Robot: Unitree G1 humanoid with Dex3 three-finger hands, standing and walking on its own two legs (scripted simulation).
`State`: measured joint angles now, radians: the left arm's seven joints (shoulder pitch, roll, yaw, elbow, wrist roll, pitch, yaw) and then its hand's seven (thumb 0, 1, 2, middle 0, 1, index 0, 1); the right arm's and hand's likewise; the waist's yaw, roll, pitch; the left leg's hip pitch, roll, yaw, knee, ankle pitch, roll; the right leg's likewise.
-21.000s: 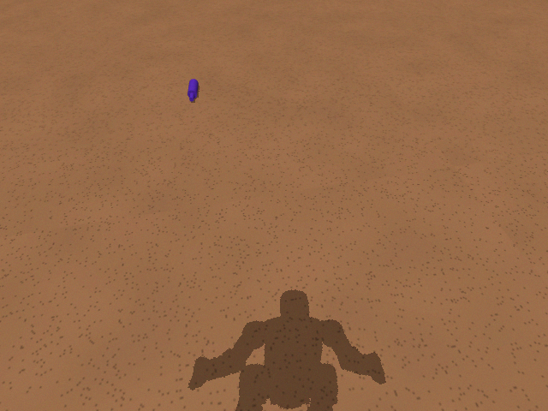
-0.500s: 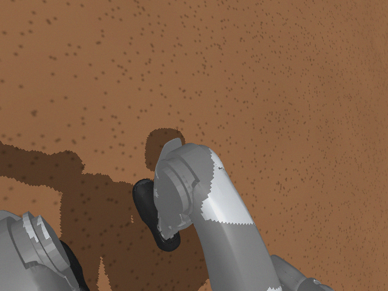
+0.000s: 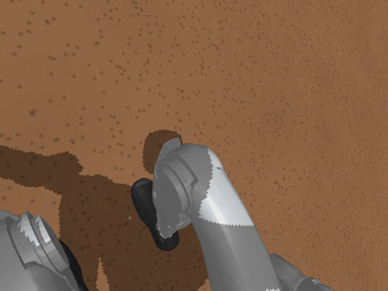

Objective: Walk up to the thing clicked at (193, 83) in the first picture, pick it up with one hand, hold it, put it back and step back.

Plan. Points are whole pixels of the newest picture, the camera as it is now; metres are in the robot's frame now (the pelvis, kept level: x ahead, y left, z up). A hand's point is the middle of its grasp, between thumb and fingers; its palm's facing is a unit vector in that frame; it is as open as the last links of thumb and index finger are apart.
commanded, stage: settle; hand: left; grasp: from above
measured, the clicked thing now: out of the picture +0.47 +0.33 -0.28
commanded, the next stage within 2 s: lift in 0.98 s
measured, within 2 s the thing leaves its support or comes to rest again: leaves its support in 0.36 s
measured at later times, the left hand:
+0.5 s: hand out of the picture +0.47 +0.31 -0.23, palm faces -0.41 -0.13 -0.90, open 8.8 cm
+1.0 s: hand out of the picture +0.46 +0.31 -0.14, palm faces -0.44 -0.09 -0.89, open 8.8 cm
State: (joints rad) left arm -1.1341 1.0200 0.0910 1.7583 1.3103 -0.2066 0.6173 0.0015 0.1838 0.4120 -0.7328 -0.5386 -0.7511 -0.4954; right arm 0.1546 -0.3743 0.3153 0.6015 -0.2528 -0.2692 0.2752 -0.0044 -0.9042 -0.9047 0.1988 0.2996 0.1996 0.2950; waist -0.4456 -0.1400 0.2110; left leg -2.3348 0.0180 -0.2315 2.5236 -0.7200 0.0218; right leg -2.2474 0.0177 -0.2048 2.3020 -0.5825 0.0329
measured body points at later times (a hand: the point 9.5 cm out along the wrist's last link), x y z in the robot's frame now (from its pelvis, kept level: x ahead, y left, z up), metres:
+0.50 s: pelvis +0.01 +0.00 +0.01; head +0.29 +0.12 +0.34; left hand +0.49 +0.31 -0.18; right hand +0.04 -0.26 -0.04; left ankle +0.06 +0.12 -0.28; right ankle +0.13 -0.11 -0.28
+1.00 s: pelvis +0.00 -0.01 +0.02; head +0.24 +0.08 +0.39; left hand +0.48 +0.31 -0.09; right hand +0.08 -0.27 -0.07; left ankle +0.06 +0.12 -0.28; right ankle +0.13 -0.11 -0.28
